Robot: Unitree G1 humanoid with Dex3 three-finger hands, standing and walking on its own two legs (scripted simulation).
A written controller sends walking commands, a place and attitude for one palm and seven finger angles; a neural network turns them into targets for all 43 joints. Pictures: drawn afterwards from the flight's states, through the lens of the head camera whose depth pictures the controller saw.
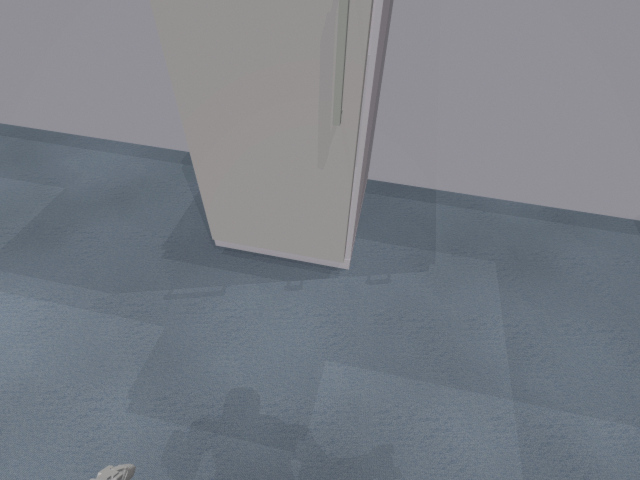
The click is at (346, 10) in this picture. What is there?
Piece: fridge door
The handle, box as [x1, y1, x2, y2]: [332, 0, 349, 125]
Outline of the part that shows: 349,0 339,0 332,123 335,125 339,125 340,123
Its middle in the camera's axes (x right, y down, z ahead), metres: +0.05 -0.44 +0.88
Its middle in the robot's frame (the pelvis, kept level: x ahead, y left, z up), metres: +0.97 +0.01 +0.14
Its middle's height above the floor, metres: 0.90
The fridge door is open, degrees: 0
